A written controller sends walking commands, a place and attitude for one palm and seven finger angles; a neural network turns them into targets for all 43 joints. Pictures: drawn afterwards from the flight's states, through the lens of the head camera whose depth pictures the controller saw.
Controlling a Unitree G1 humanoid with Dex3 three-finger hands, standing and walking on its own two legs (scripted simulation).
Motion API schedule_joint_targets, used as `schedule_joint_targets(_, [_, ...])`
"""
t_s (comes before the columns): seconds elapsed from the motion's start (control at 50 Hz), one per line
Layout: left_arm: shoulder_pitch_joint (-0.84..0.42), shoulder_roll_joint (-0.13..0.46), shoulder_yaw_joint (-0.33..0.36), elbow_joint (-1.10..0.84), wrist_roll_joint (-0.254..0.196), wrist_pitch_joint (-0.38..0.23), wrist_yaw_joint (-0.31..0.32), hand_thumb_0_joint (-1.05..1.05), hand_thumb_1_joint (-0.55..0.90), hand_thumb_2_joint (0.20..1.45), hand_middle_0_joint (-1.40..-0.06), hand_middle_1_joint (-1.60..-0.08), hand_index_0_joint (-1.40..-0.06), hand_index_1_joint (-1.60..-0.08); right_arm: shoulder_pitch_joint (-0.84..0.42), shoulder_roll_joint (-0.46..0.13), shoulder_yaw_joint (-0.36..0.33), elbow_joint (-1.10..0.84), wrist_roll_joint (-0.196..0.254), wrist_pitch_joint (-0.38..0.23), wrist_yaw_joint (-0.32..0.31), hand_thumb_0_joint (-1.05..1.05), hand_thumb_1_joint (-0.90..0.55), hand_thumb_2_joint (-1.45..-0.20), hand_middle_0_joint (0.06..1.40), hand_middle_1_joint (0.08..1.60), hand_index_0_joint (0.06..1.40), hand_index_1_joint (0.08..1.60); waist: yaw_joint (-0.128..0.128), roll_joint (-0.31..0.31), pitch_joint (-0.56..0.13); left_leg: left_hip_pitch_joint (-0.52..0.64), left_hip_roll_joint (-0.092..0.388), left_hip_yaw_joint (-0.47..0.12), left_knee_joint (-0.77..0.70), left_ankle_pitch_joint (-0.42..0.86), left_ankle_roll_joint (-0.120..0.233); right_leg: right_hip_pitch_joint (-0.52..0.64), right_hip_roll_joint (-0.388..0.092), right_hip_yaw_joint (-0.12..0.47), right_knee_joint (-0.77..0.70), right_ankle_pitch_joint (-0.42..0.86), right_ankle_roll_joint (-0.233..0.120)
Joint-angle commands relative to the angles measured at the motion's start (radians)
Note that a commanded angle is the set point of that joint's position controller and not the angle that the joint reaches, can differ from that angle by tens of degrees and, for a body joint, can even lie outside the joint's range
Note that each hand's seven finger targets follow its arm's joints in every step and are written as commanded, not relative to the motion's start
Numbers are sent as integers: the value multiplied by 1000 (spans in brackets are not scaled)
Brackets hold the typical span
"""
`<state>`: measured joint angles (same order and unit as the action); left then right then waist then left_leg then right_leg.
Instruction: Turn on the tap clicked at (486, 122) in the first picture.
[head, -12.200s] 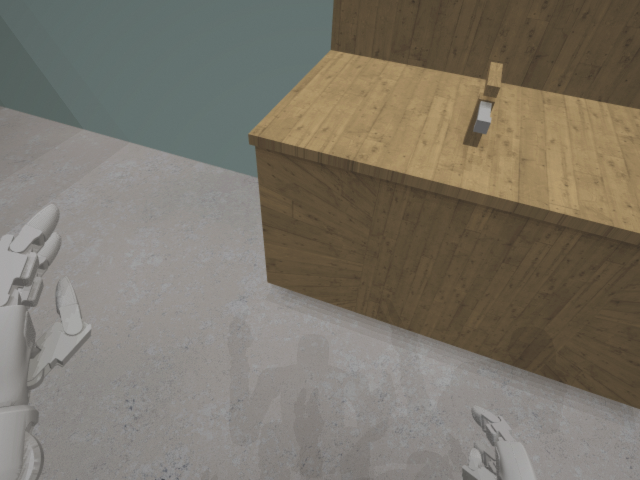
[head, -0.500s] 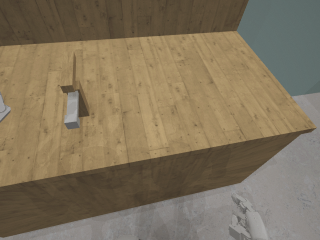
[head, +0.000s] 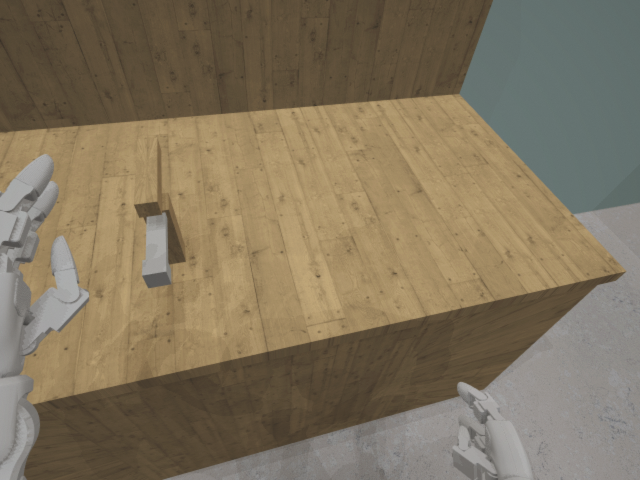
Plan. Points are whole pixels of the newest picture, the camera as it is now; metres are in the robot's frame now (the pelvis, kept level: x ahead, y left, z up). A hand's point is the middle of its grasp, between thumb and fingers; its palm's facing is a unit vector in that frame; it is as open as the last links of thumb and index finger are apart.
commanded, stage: come to a stop and stand still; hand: left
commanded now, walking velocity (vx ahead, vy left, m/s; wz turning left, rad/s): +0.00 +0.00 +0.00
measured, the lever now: (157, 272) +0.33 +0.25 +0.06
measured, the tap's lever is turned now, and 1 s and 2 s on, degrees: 0 0 0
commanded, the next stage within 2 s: look again from close up in 0.04 s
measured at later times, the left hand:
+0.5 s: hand (100, 300) +0.23 +0.24 +0.16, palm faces +0.37 -0.85 -0.38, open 7.4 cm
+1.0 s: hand (148, 316) +0.22 +0.19 +0.16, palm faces +0.33 -0.86 -0.38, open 7.4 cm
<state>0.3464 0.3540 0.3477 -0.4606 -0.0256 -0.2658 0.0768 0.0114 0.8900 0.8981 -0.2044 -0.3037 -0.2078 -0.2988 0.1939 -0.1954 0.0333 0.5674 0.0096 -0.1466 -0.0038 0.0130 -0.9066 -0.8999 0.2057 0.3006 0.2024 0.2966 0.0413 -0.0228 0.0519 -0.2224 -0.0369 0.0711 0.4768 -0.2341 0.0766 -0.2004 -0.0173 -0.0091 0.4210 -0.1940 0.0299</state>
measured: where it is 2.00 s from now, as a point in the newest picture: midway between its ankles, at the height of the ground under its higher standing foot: outside the picture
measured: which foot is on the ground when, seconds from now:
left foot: down 0.00-1.00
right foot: down 0.00-1.00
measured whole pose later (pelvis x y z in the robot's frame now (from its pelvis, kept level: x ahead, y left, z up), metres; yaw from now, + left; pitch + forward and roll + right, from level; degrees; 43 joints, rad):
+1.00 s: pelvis +0.00 -0.05 +0.00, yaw +0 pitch +0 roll -1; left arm 0.44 0.37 0.34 -0.46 -0.06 -0.19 0.08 0.01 0.89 0.90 -0.21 -0.30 -0.21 -0.30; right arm 0.21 -0.19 0.02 0.55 0.02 -0.10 -0.02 0.01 -0.91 -0.90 0.21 0.30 0.20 0.30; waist 0.01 -0.01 0.04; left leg -0.24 0.03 0.04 0.45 -0.21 0.01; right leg -0.20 0.05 -0.04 0.37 -0.16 -0.04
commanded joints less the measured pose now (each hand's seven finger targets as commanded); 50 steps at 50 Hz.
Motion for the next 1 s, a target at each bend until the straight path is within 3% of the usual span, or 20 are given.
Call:
schedule_joint_targets(0.0, [-36, 149, 93, -81, -7, -28, 10, 0, 900, 900, -200, -300, -200, -300, -72, -128, -48, -148, 5, -20, -19, 0, -900, -900, 200, 300, 200, 300, -12, 72, -99, -3, 152, -158, -182, 34, -91, 14, -24, 8, -35, 60, -49])
schedule_joint_targets(0.08, [-70, 215, 140, -175, -9, -33, 14, 0, 900, 900, -200, -300, -200, -300, -98, -119, -44, -168, 11, -16, -25, 0, -900, -900, 200, 300, 200, 300, -11, 73, -151, 24, 134, -133, -146, 117, -85, 65, -40, 19, -37, 139, -54])
schedule_joint_targets(0.1, [-61, 168, 96, -163, -17, -33, 8, 0, 900, 900, -200, -300, -200, -300, -87, -122, -43, -170, 2, -13, -27, 0, -900, -900, 200, 300, 200, 300, -13, 60, -159, 29, 131, -136, -141, 126, -80, 64, -42, 21, -47, 144, -55])
schedule_joint_targets(0.18, [-61, 207, 110, -280, -12, -33, 18, 0, 900, 900, -200, -300, -200, -300, -100, -120, -43, -171, 7, -29, -25, 0, -900, -900, 200, 300, 200, 300, -12, 142, -201, 78, 126, -125, -113, 215, -86, 77, -46, 26, -27, 196, -61])
schedule_joint_targets(0.22, [-49, 184, 90, -275, -15, -32, 19, 0, 900, 900, -200, -300, -200, -300, -80, -125, -48, -170, 0, -28, -26, 0, -900, -900, 200, 300, 200, 300, -14, 137, -207, 79, 129, -131, -110, 232, -84, 83, -45, 27, -29, 204, -63])
schedule_joint_targets(0.28, [-27, 220, 137, -238, -11, -25, 27, 0, 900, 900, -200, -300, -200, -300, -86, -124, -46, -157, 7, -26, -27, 0, -900, -900, 200, 300, 200, 300, -11, 137, -184, 62, 129, -131, -112, 222, -88, 78, -45, 23, -36, 197, -60])
schedule_joint_targets(0.3, [-5, 171, 101, -189, -19, -23, 22, 0, 900, 900, -200, -300, -200, -300, -74, -125, -45, -156, 0, -19, -28, 0, -900, -900, 200, 300, 200, 300, -13, 95, -179, 52, 127, -133, -113, 200, -81, 74, -47, 24, -52, 193, -60])
schedule_joint_targets(0.38, [6, 205, 136, -158, -19, -14, 25, 0, 900, 900, -200, -300, -200, -300, -82, -124, -50, -154, 12, -13, -32, 0, -900, -900, 200, 300, 200, 300, -14, 57, -161, 46, 124, -136, -115, 168, -76, 66, -53, 37, -69, 191, -61])
schedule_joint_targets(0.4, [11, 155, 91, -135, -26, -14, 17, 0, 900, 900, -200, -300, -200, -300, -73, -130, -49, -152, 3, -7, -33, 0, -900, -900, 200, 300, 200, 300, -18, 38, -164, 49, 125, -134, -116, 161, -71, 59, -53, 38, -76, 189, -60])
schedule_joint_targets(0.48, [-7, 199, 113, -189, -20, -9, 22, 0, 900, 900, -200, -300, -200, -300, -98, -125, -49, -158, 13, -9, -35, 0, -900, -900, 200, 300, 200, 300, -15, 72, -170, 47, 123, -131, -118, 143, -64, 69, -59, 45, -77, 180, -58])
schedule_joint_targets(0.5, [-4, 157, 76, -171, -25, -11, 17, 0, 900, 900, -200, -300, -200, -300, -82, -128, -48, -154, 5, -7, -36, 0, -900, -900, 200, 300, 200, 300, -18, 62, -166, 50, 127, -138, -129, 143, -65, 57, -51, 37, -81, 169, -59])
schedule_joint_targets(0.58, [-51, 219, 121, -233, -23, -9, 25, 0, 900, 900, -200, -300, -200, -300, -99, -118, -48, -162, 14, -12, -39, 0, -900, -900, 200, 300, 200, 300, -16, 98, -150, 62, 149, -150, -157, 149, -84, 42, -31, 24, -65, 133, -50])
schedule_joint_targets(0.6, [-47, 178, 89, -196, -30, -7, 20, 0, 900, 900, -200, -300, -200, -300, -88, -121, -47, -162, 5, -8, -40, 0, -900, -900, 200, 300, 200, 300, -19, 93, -137, 47, 156, -152, -173, 114, -79, 33, -25, 20, -74, 107, -46])
schedule_joint_targets(0.68, [-57, 211, 123, -213, -26, -6, 22, 0, 900, 900, -200, -300, -200, -300, -90, -114, -53, -168, 13, -12, -34, 0, -900, -900, 200, 300, 200, 300, -17, 142, -131, 45, 178, -156, -183, 84, -83, 33, -16, 18, -60, 85, -47])
schedule_joint_targets(0.7, [-53, 171, 90, -184, -32, -5, 16, 0, 900, 900, -200, -300, -200, -300, -79, -117, -52, -166, 6, -8, -32, 0, -900, -900, 200, 300, 200, 300, -19, 137, -123, 24, 183, -158, -193, 44, -74, 27, -12, 15, -69, 63, -43])
schedule_joint_targets(0.76, [-37, 183, 104, -205, -32, -6, 15, 0, 900, 900, -200, -300, -200, -300, -62, -116, -64, -177, 7, -12, -26, 0, -900, -900, 200, 300, 200, 300, -18, 118, -150, 42, 193, -157, -167, 58, -68, 35, -18, 25, -65, 89, -48])
schedule_joint_targets(0.86, [10, 175, 101, -204, -38, 4, 12, 0, 900, 900, -200, -300, -200, -300, -65, -117, -64, -178, 9, -11, -23, 0, -900, -900, 200, 300, 200, 300, -19, 109, -170, 39, 167, -129, -114, 68, -59, 43, -41, 57, -94, 133, -56])
schedule_joint_targets(0.88, [31, 203, 125, -210, -34, 9, 19, 0, 900, 900, -200, -300, -200, -300, -82, -113, -57, -172, 16, -11, -23, 0, -900, -900, 200, 300, 200, 300, -16, 109, -180, 38, 152, -118, -105, 66, -56, 52, -48, 60, -103, 140, -55])
schedule_joint_targets(0.9, [38, 170, 97, -193, -39, 11, 18, 0, 900, 900, -200, -300, -200, -300, -72, -120, -55, -168, 7, -10, -25, 0, -900, -900, 200, 300, 200, 300, -18, 95, -181, 28, 141, -116, -93, 50, -54, 48, -54, 75, -116, 134, -58])
schedule_joint_targets(0.98, [54, 224, 140, -215, -35, 26, 38, 0, 900, 900, -200, -300, -200, -300, -91, -118, -52, -157, 19, -9, -36, 0, -900, -900, 200, 300, 200, 300, -15, 72, -180, 26, 110, -110, -53, 52, -49, 41, -90, 121, -150, 122, -62])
